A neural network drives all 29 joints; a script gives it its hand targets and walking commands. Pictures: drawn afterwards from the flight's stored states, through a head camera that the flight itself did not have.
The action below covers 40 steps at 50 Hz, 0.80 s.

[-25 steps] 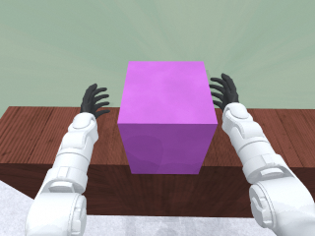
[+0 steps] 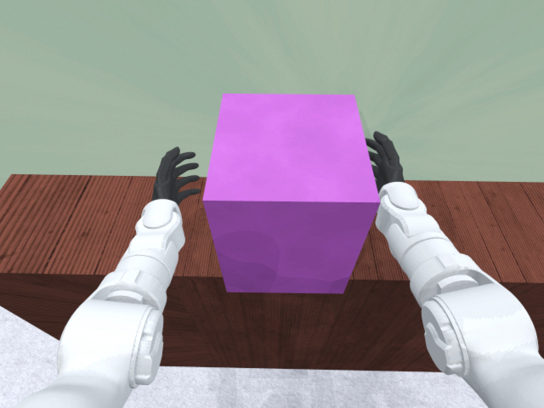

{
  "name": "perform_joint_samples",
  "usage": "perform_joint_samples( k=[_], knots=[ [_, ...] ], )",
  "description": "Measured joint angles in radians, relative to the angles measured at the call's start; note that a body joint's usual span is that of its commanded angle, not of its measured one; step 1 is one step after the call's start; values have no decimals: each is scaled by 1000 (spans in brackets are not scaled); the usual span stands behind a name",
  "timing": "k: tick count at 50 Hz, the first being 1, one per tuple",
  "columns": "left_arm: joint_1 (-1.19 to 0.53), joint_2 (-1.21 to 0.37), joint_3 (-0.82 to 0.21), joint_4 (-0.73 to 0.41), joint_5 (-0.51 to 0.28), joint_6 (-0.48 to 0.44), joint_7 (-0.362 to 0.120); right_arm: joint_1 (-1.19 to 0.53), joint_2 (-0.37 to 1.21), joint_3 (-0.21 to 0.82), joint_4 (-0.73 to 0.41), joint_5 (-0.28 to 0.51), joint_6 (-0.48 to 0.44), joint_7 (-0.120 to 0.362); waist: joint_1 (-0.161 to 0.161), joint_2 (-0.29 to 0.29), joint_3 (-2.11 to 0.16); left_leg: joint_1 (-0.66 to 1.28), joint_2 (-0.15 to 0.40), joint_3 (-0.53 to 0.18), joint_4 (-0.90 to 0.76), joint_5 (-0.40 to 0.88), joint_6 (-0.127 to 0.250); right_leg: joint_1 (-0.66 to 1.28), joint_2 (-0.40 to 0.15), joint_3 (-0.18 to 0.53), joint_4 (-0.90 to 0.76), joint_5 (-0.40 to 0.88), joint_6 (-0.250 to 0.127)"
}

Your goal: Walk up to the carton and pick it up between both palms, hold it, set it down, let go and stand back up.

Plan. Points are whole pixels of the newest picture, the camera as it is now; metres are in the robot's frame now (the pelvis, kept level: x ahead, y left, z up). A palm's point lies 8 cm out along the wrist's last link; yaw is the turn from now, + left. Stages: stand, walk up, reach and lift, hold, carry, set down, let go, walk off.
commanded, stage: reach and lift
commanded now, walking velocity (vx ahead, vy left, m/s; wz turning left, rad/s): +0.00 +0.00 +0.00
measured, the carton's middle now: (286, 199) +0.44 +0.00 +0.05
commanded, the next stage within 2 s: none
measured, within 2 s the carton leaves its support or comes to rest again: neither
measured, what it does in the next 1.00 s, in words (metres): stands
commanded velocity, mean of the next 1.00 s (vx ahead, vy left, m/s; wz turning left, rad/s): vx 0.00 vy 0.00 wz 0.00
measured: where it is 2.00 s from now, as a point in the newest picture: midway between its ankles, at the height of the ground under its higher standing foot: outside the picture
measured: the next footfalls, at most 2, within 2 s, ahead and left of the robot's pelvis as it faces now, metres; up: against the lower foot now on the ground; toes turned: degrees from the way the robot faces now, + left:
none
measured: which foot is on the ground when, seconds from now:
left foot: down 0.00-1.00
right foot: down 0.00-1.00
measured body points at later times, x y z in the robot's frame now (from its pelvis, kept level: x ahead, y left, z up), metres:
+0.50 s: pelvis +0.00 +0.00 +0.01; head +0.07 +0.01 +0.45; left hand +0.45 +0.15 +0.08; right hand +0.45 -0.14 +0.09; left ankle +0.02 +0.13 -0.73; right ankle +0.02 -0.11 -0.73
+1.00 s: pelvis +0.03 +0.01 +0.02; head +0.07 +0.02 +0.47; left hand +0.44 +0.16 +0.08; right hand +0.43 -0.14 +0.09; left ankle +0.02 +0.13 -0.73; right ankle +0.02 -0.11 -0.73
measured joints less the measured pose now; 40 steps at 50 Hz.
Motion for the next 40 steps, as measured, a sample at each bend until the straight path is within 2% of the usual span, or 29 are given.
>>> perform_joint_samples(
  k=[7, 14, 17, 20, 25, 28, 33, 40],
  knots=[
    [-29, -20, 5, 1, 8, -3, 14, -25, 13, -26, -13, -23, 12, 1, -9, -4, -21, -41, -2, 3, 15, 1, 3, -45, -2, 3, 21, -1, 2],
    [-54, -77, 80, 8, 101, -5, 27, -41, 48, -107, -2, -101, 8, -18, -14, -7, -2, -18, -6, 10, 1, 6, 5, -28, -6, 9, 15, 1, 3],
    [-44, -91, 138, -12, 157, 3, 37, -28, 69, -159, -26, -158, 7, -20, -11, -8, 7, -1, -7, 17, -14, 9, 6, -16, -7, 16, 7, 4, 4],
    [-32, -109, 220, -41, 237, 6, 26, -12, 98, -233, -61, -238, 3, -19, -9, -9, 30, 32, -9, 22, -39, 17, 7, 11, -9, 20, -10, 9, 5],
    [13, -147, 378, -91, 411, -35, -15, 47, 190, -417, -159, -483, -44, 0, -12, -2, 98, 139, -15, 25, -111, 40, 11, 117, -15, 19, -78, 29, 8],
    [54, -169, 439, -114, 472, -55, -47, 105, 241, -495, -214, -575, -78, 15, -7, 4, 126, 208, -17, 30, -146, 44, 12, 185, -17, 22, -114, 34, 10],
    [112, -202, 475, -174, 522, -35, -69, 165, 282, -553, -258, -650, -105, 47, -1, 4, 145, 290, -22, 41, -184, 42, 16, 260, -23, 28, -141, 29, 14],
    [150, -234, 470, -270, 550, 18, -76, 191, 283, -559, -271, -663, -118, 59, 11, -18, 179, 354, -19, 51, -205, 37, 15, 323, -21, 31, -167, 29, 14]
  ],
)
